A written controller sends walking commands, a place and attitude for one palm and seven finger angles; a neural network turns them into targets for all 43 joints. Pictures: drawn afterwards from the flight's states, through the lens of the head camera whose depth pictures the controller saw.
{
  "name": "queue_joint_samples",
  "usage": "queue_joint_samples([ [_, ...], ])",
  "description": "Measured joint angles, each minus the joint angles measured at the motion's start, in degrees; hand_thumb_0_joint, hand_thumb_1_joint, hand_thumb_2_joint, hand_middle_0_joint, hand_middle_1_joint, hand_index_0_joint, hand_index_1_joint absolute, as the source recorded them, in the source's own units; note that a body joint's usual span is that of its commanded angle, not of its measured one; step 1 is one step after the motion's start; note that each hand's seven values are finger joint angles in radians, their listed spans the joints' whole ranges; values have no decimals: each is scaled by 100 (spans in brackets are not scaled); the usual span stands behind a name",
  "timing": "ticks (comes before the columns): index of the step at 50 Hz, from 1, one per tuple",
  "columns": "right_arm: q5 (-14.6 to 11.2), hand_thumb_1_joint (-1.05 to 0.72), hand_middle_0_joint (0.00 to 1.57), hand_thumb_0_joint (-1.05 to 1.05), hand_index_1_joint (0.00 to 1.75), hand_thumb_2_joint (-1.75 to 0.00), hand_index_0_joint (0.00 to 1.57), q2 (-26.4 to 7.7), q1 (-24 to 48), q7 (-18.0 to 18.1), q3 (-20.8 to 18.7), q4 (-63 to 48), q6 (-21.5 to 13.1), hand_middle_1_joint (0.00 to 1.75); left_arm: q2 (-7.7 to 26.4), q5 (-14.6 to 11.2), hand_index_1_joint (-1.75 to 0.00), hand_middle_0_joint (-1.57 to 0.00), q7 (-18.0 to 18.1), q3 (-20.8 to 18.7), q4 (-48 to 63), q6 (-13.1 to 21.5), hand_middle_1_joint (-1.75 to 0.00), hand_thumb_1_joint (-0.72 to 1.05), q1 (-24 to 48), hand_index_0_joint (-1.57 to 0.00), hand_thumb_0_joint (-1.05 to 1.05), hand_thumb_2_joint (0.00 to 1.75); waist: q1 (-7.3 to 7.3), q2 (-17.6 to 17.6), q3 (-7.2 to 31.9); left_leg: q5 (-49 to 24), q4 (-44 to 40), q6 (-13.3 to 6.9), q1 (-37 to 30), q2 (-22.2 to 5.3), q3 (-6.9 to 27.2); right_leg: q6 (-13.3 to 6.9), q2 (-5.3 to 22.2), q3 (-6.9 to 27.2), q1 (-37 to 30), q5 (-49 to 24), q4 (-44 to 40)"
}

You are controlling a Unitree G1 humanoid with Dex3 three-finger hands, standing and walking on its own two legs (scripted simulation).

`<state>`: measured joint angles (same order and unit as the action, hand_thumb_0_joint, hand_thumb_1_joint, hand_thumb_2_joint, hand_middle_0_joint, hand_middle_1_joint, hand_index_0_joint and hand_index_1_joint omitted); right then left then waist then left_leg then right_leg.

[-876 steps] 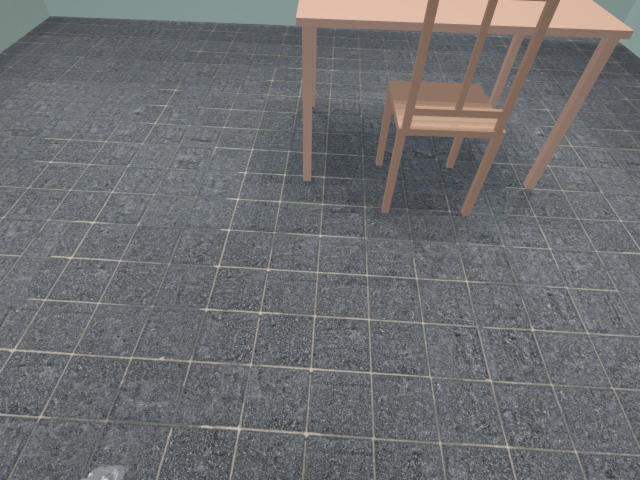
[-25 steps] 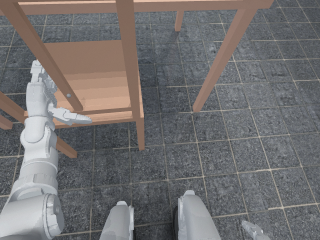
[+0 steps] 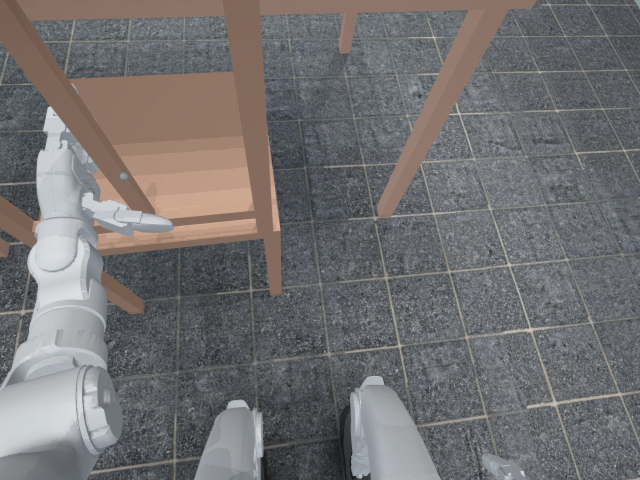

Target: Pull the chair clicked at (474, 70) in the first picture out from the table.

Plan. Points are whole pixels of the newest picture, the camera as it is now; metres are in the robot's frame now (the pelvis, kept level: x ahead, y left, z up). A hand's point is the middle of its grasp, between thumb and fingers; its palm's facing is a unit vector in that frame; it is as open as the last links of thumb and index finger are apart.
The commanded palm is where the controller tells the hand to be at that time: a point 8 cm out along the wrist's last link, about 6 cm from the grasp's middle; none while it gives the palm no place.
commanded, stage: push the fingers through the gap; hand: left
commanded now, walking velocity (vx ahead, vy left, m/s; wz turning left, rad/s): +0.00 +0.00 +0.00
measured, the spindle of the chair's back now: (96, 144) +0.49 +0.23 +0.05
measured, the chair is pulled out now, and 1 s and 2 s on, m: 0.00 0.00 0.02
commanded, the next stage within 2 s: hook a spindle and tug to test in 0.10 s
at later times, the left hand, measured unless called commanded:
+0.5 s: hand (121, 179) +0.47 +0.22 +0.02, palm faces +0.10 -0.99 -0.03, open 16.0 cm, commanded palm +0.44 +0.25 +0.03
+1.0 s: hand (128, 173) +0.48 +0.21 +0.02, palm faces +0.10 -0.99 -0.03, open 6.8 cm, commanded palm +0.44 +0.25 +0.03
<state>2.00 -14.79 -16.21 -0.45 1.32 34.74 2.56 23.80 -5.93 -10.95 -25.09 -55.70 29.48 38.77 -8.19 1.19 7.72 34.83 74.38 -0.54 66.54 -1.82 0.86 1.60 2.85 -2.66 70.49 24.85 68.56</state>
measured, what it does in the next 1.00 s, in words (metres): stands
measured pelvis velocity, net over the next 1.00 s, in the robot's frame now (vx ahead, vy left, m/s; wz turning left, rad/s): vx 0.00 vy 0.00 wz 0.00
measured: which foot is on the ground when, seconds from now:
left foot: down 0.00-1.00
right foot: down 0.00-1.00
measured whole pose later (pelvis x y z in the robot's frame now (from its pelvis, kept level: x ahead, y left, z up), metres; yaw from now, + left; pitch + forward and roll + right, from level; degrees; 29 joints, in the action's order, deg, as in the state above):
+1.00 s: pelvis +0.00 +0.00 +0.00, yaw +0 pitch +27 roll -3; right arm 2.1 -14.5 -16.1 -0.4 1.4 35.0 3.3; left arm 23.5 -6.3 -10.7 -24.0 -54.9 29.3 38.6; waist -8.5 1.2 7.9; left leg 35.2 74.3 -0.7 66.5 -1.8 1.2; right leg 1.8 2.7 -2.9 70.2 25.1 68.1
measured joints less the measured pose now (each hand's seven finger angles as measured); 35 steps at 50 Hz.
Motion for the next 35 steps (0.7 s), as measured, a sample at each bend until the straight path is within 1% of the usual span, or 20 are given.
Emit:
queue_joint_samples([
  [5,-2,-90,20,1,29,-89,20,6,23,6,-10,46,11,29,14,-72,-8,-6,-84,42,89,34,-8,-50,-30,-6,-1,30,20,-5,-1,4,11,2,3,1,21,1,1,-19,-13,2,-7],
  [12,-20,-90,20,1,29,-89,20,-4,65,7,-6,21,30,29,-18,-109,-8,-6,-128,75,107,-26,-9,-50,-96,-6,-1,30,32,-3,20,0,-5,-8,-28,6,28,11,4,-26,-58,-7,-39],
  [17,-16,-90,20,1,29,-89,20,-1,87,4,-14,6,10,29,-74,-122,-15,-8,-87,142,162,20,-16,-50,-141,-8,-1,30,58,-7,18,-3,-6,-14,-47,17,28,19,14,-24,-82,-9,-44],
  [22,-9,-90,20,1,29,-89,20,1,126,22,20,19,-1,29,-52,-66,-33,-14,-71,123,-31,32,-33,-50,0,-14,-1,30,45,-24,23,2,39,-20,4,30,43,22,27,-35,-42,0,-4],
  [29,15,-90,20,1,29,-89,20,-3,134,25,15,38,7,29,-3,-24,-66,-25,-29,199,-131,35,-67,-49,230,-24,-1,30,18,3,-8,17,114,-17,118,42,70,22,39,-56,52,13,51],
  [32,18,-90,20,1,29,-89,20,0,113,10,19,37,45,29,-17,-9,-82,-30,-1,183,-119,-7,-83,-43,257,-29,-1,33,-1,18,7,22,111,-20,138,35,56,25,31,-42,82,13,51],
  [35,14,-90,20,1,29,-89,20,12,76,2,26,18,80,29,-23,-10,-98,-35,50,127,-114,-32,-99,-33,227,-35,-1,37,-14,22,7,28,90,-24,119,24,35,28,18,-22,79,14,40],
])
